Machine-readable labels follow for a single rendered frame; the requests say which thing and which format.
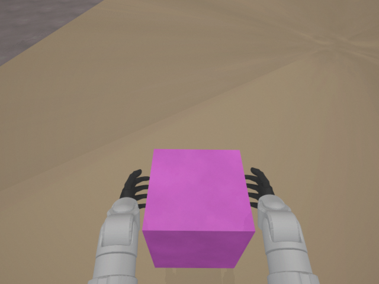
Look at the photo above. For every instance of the left robot hand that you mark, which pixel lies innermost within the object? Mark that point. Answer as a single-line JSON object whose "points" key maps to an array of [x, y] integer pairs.
{"points": [[130, 190]]}

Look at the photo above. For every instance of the right robot forearm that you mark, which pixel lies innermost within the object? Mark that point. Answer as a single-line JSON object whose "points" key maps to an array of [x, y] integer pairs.
{"points": [[285, 248]]}

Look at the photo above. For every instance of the carton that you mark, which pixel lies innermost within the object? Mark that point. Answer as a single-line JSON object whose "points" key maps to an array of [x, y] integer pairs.
{"points": [[197, 212]]}

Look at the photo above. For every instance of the left robot forearm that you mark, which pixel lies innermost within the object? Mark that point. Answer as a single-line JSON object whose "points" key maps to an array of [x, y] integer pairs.
{"points": [[117, 244]]}

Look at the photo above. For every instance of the right robot hand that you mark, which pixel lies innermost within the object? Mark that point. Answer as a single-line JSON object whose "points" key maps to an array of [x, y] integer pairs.
{"points": [[263, 187]]}

